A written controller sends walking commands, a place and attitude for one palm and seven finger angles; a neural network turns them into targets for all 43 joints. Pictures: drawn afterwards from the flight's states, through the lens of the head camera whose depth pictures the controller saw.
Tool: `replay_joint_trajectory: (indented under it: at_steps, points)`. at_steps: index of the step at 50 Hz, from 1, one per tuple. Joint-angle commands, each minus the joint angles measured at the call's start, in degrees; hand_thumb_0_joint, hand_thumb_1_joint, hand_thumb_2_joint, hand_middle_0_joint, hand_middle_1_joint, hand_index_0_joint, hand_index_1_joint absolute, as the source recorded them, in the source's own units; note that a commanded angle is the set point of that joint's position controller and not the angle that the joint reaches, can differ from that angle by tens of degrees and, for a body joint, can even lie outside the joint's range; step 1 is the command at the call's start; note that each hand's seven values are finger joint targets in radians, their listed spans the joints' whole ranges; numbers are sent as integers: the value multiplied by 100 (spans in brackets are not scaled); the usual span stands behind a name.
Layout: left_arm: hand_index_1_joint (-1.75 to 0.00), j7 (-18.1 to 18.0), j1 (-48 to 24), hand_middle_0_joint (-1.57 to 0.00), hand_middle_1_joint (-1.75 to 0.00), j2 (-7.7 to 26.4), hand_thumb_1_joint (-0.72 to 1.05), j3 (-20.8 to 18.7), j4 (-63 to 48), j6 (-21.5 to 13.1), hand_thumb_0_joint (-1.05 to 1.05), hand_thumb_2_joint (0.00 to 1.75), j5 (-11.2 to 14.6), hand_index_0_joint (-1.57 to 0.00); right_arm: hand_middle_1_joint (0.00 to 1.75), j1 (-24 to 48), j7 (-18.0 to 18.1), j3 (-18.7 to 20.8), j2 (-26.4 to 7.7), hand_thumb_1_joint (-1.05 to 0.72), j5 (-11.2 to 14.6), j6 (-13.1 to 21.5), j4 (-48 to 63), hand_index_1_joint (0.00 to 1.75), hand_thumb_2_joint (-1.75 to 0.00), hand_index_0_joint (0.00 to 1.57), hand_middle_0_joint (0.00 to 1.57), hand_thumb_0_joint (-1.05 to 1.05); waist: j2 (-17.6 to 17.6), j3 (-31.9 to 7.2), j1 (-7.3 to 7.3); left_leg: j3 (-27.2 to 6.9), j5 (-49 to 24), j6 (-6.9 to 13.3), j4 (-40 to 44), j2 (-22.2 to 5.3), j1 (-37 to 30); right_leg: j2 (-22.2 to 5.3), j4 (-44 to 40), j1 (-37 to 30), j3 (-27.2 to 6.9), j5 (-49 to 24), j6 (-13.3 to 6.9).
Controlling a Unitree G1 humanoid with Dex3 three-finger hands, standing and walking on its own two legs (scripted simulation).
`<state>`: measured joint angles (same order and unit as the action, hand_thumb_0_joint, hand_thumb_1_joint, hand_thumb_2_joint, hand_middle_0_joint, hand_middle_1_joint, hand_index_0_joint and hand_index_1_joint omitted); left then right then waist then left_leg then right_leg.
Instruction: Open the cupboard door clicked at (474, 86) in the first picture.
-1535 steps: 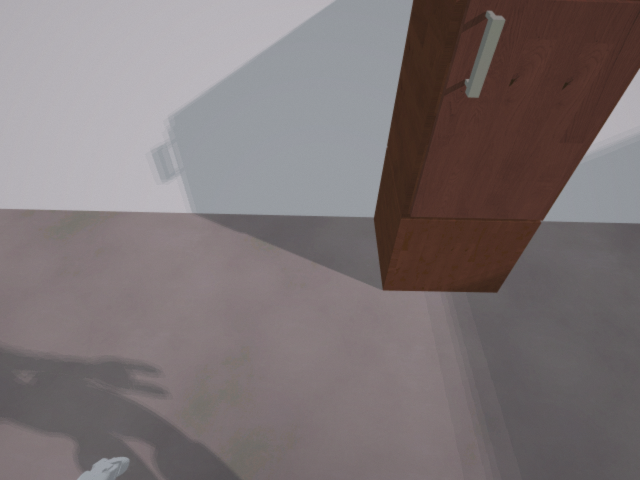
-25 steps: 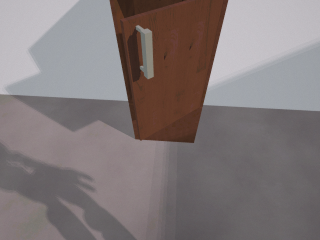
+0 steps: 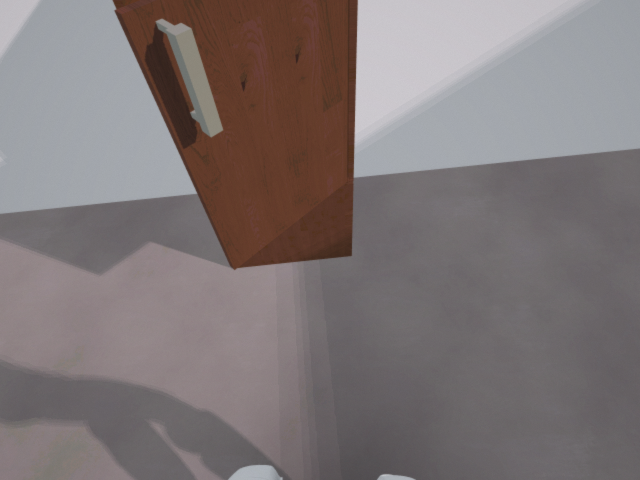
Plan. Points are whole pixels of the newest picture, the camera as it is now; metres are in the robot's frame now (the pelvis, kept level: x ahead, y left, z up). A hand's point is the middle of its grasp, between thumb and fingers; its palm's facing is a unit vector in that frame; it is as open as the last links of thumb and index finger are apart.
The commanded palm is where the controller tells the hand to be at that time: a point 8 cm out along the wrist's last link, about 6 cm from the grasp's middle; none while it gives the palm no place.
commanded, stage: walk to a spot facing it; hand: left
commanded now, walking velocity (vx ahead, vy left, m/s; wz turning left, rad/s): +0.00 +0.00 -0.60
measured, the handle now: (189, 80) +0.59 +0.23 +0.17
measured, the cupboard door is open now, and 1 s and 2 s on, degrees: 40 40 40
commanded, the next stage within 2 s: none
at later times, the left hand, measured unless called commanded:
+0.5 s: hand out of the picture +0.12 +0.22 -0.16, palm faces -0.21 -0.95 -0.24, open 7.4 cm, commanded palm none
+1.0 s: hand (262, 414) +0.22 +0.12 -0.16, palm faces -0.60 -0.77 -0.23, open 7.4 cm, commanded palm none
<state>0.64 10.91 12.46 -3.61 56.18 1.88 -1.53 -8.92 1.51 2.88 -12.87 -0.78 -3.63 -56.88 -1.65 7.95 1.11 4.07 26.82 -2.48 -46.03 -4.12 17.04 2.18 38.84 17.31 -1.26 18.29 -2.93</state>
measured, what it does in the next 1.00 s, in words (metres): steps on the spot, turning right: left foot, then right foot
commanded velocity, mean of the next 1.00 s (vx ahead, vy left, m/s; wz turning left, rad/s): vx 0.00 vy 0.00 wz -0.60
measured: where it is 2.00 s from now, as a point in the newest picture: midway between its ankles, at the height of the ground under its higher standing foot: outside the picture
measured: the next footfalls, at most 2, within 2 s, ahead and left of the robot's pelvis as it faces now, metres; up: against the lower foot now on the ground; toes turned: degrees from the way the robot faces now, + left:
left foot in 0.46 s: +0.08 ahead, +0.15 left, +0.00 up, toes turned -20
right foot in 0.76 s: +0.01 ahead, -0.14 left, +0.00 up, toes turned -30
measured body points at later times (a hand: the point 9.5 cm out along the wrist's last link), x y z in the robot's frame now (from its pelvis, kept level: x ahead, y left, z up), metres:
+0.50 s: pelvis +0.01 +0.03 +0.01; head +0.08 +0.03 +0.46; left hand +0.13 +0.27 -0.14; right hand +0.07 -0.25 -0.11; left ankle +0.04 +0.16 -0.72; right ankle +0.00 -0.08 -0.70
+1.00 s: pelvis +0.03 +0.00 +0.01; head +0.09 -0.02 +0.46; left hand +0.25 +0.16 -0.14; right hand -0.07 -0.26 -0.11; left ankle +0.11 +0.11 -0.69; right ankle -0.02 -0.12 -0.72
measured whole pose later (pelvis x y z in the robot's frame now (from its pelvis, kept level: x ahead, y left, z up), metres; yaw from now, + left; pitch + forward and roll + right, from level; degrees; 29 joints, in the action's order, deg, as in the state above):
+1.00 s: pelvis +0.03 +0.00 +0.01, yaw -37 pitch +1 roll +1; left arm 0.2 9.8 14.5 -3.5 52.1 2.6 -1.8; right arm -9.3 1.0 2.9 -13.6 0.0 -2.5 -50.6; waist 3.5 6.9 -0.5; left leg 2.5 24.6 -3.7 -45.9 -2.4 22.5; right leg 1.6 31.4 18.2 -7.3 13.8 0.4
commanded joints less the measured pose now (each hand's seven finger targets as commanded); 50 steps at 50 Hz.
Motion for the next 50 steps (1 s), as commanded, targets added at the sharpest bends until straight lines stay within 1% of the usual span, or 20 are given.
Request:
replay_joint_trajectory:
  at_steps: [1,6,15,19,20,21,22,23,25,28,33,36,37,38,39,40,41,43,48,50]
  points:
    - [-30,-216,291,-20,-30,1239,90,-374,-350,-44,0,90,26,-20,30,447,-1,251,-634,-90,16,103,662,30,-90,20,20,0,1267,-416,89,-669,174,27,-2251,79,1481,-1644,-2283,-518,-2795,-1167,-876]
    - [-30,-255,521,-20,-30,1061,90,-355,-353,-147,0,90,39,-20,30,413,-17,189,-354,-90,23,133,649,30,-90,20,20,0,510,-1135,64,-572,-269,-110,-1428,200,1267,-1282,-1927,-1324,-2337,-2420,-762]
    - [-30,-248,706,-20,-30,1068,90,-429,-329,-87,0,90,-14,-20,30,714,67,187,-345,-90,95,241,886,30,-90,20,20,0,1048,-1109,198,-688,15,-52,-93,385,1041,-1184,-1740,-1547,-2938,-3137,-859]
    - [-30,-232,292,-20,-30,1078,90,-422,-485,-34,0,90,23,-20,30,212,119,182,-410,-90,124,278,779,30,-90,20,20,0,786,-1171,-128,-748,-716,18,1395,476,-200,-906,-1496,-685,-2952,-2833,-537]
    - [-30,-230,146,-20,-30,1004,90,-392,-533,-31,0,90,45,-20,30,-51,137,206,-483,-90,123,310,682,30,-90,20,20,0,544,-1254,-265,-758,-1243,27,2144,316,-1086,-682,-1285,-63,-2717,-2277,-288]
    - [-30,-190,161,-20,-30,756,90,-338,-649,-21,0,90,114,-20,30,-240,185,255,-859,-90,61,382,672,30,-90,20,20,0,-443,-1345,-328,-1664,-1177,333,2836,-589,-1932,-53,-712,907,-2071,-1005,18]
    - [-30,-88,193,-20,-30,591,90,-284,-756,-36,0,90,159,-20,30,-222,197,350,-1347,-90,-34,394,778,30,-90,20,20,0,-1835,-1259,-266,-2983,-1794,947,3228,-1987,-2108,476,626,1688,-875,1511,387]
    - [-30,-67,-61,-20,-30,839,90,-317,-822,-25,0,90,78,-20,30,-195,212,317,-1343,-90,-87,348,864,30,-90,20,20,0,-1244,-951,-316,-2986,-2313,1391,3131,-2378,-1460,168,1674,1594,-476,1764,536]
    - [-30,31,-36,-20,-30,760,90,-339,-847,1,0,90,-6,-20,30,159,193,252,-1102,-90,-166,395,1036,30,-90,20,20,0,-550,-811,-60,-2354,-3030,1486,2903,-2000,-886,-35,2454,1555,-287,1334,622]
    - [-30,131,-192,-20,-30,628,90,-287,-914,54,0,90,21,-20,30,4,181,217,-963,-90,-153,397,978,30,-90,20,20,0,-1081,-739,-54,-910,-4227,1019,2401,-1254,-1095,-212,2065,1487,38,970,653]
    - [-30,199,-289,-20,-30,566,90,-201,-984,27,0,90,46,-20,30,-390,112,285,-1225,-90,-136,367,892,30,-90,20,20,0,-1159,-890,-217,-386,-4214,784,2045,-1276,-1030,-96,564,485,645,621,499]
    - [-30,182,308,-20,-30,772,90,-273,-804,-41,0,90,55,-20,30,-223,59,300,-1252,-90,-77,340,965,30,-90,20,20,0,-809,-965,132,-43,-3577,384,1075,-1077,-365,-124,-912,-851,612,-789,303]
    - [-30,109,712,-20,-30,1289,90,-376,-702,-110,0,90,5,-20,30,-192,19,267,-946,-90,4,323,1109,30,-90,20,20,0,617,-1209,310,425,-2196,22,-205,-544,602,-1098,-1570,-1814,-828,-2192,-94]
    - [-30,-5,1041,-20,-30,1931,90,-493,-589,-146,0,90,2,-20,30,166,-5,139,-539,-90,69,313,1390,30,-90,20,20,0,2199,-1283,525,321,1128,-167,-1655,172,1589,-2504,-1918,-1928,-2795,-3985,-878]
    - [-30,-85,1074,-20,-30,1939,90,-497,-550,-127,0,90,62,-20,30,123,41,110,-737,-90,78,257,1326,30,-90,20,20,0,2071,-1319,533,-525,1128,-46,-2220,-67,1770,-2473,-1917,-1847,-2659,-3277,-1193]
    - [-30,-94,671,-20,-30,1829,90,-471,-654,-67,0,90,63,-20,30,118,-15,133,-677,-90,82,268,1340,30,-90,20,20,0,1493,-836,364,-468,872,-35,-2177,-197,1834,-2378,-2011,-1294,-2509,-2105,-1260]
    - [-30,-146,260,-20,-30,1563,90,-436,-758,-48,0,90,-4,-20,30,117,-4,149,-683,-90,62,258,1198,30,-90,20,20,0,1716,-926,174,-479,601,-73,-2087,-209,1693,-1890,-1929,-1089,-2353,-1779,-1069]
    - [-30,-170,-29,-20,-30,1378,90,-350,-843,-57,0,90,-4,-20,30,50,-25,140,-635,-90,47,230,1089,30,-90,20,20,0,1346,-928,9,-354,280,-136,-1563,-116,1195,-1604,-1776,-689,-1785,-2309,-874]
    - [-30,-123,-191,-20,-30,1413,90,-332,-847,-28,0,90,-10,-20,30,-412,-35,116,-447,-90,59,246,894,30,-90,20,20,0,903,-990,-205,-64,-401,-125,386,246,123,-1305,-1660,-133,-1894,-1607,-663]
    - [-30,-97,-365,-20,-30,1266,90,-292,-867,5,0,90,37,-20,30,-824,8,139,-536,-90,59,299,756,30,-90,20,20,0,746,-984,-437,-110,-1144,-89,1585,264,-843,-1000,-1375,546,-1759,-952,-283]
